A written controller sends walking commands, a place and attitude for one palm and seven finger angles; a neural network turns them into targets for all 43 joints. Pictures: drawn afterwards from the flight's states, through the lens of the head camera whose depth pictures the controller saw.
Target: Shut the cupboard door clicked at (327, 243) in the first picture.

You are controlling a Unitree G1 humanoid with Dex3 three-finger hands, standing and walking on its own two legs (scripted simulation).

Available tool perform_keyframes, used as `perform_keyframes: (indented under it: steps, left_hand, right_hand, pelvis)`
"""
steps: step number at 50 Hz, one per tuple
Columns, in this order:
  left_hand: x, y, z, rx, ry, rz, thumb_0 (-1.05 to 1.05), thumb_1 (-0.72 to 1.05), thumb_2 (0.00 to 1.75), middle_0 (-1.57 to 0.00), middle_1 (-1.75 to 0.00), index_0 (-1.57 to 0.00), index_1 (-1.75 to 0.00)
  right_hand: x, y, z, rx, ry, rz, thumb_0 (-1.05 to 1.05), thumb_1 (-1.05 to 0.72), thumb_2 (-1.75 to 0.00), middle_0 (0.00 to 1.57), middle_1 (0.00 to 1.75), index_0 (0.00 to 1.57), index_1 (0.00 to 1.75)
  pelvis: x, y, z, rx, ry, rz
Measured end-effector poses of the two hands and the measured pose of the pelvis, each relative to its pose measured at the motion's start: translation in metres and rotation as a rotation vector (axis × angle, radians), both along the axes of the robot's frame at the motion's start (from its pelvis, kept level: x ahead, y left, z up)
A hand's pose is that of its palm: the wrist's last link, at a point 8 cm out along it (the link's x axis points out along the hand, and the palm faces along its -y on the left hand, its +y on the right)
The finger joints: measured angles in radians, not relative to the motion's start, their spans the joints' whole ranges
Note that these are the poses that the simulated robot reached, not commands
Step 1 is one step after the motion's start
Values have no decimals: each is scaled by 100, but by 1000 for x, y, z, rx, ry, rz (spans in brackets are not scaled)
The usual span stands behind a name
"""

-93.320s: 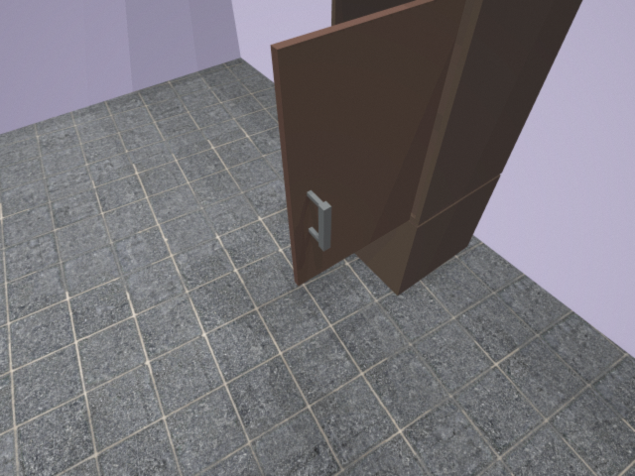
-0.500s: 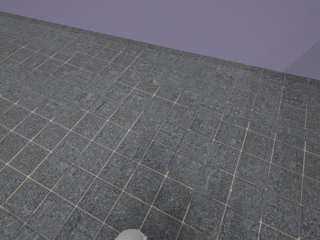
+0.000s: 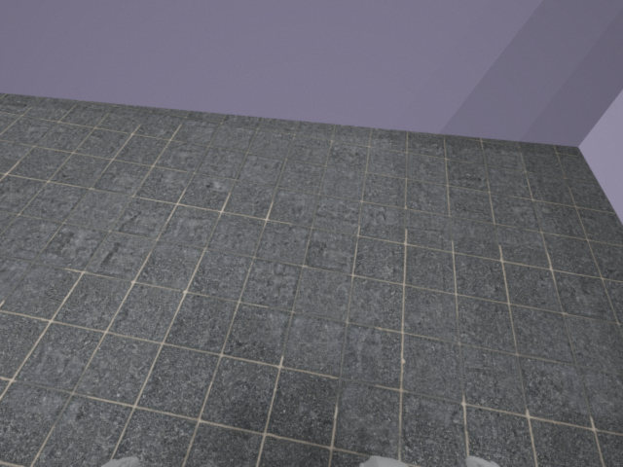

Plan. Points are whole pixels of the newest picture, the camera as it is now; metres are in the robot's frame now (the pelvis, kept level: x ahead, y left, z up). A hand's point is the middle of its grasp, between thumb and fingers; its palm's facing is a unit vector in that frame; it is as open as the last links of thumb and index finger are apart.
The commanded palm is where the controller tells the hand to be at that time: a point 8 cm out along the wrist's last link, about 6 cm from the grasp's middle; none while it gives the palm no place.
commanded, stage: turn to face it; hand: left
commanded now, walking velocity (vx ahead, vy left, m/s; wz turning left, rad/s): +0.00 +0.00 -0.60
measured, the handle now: out of the picture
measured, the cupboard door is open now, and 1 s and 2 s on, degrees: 2 2 2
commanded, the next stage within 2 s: none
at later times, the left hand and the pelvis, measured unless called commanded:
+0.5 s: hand (209, 453) +0.16 +0.16 -0.18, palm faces -0.26 -0.95 -0.19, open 7.4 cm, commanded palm none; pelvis +0.02 +0.00 -0.02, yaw -17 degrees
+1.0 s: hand (269, 418) +0.21 +0.08 -0.16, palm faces -0.55 -0.79 -0.27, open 7.4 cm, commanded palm none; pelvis +0.01 -0.03 -0.01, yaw -35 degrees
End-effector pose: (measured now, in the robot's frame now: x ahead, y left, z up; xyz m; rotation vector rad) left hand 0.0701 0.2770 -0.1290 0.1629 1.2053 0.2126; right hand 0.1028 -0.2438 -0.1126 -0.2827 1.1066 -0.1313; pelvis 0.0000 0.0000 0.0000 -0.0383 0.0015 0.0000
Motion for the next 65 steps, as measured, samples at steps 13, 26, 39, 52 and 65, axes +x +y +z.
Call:
perform_keyframes:
  steps: [13,26,39,52,65]
  left_hand:
    - [70,-63,7,43,-57,-239,0,91,90,-20,-30,-20,-29]
    - [98,-65,-24,-50,24,-360,0,90,90,-20,-30,-21,-30]
    - [152,-97,1,-9,5,-546,1,91,90,-20,-30,-20,-29]
    - [157,-160,5,19,-6,-703,0,91,90,-20,-30,-21,-29]
    - [203,-167,-21,-22,61,-819,1,91,90,-20,-30,-21,-29]
  right_hand:
    - [-95,-64,-34,7,166,-273,1,-91,-90,20,30,20,30]
    - [-90,-24,-14,-9,40,-379,0,-91,-90,20,30,20,30]
    - [-157,-7,-17,61,115,-569,0,-90,-90,21,30,20,30]
    - [-193,-46,-25,58,104,-738,1,-91,-90,20,30,20,30]
    - [-171,-24,-4,-16,22,-803,0,-91,-90,20,30,20,30]
  pelvis:
    - [4,-25,-11,29,1,-153]
    - [19,0,-15,22,10,-317]
    - [18,-10,-2,8,13,-492]
    - [14,-34,-4,50,3,-636]
    - [42,-23,-8,26,21,-794]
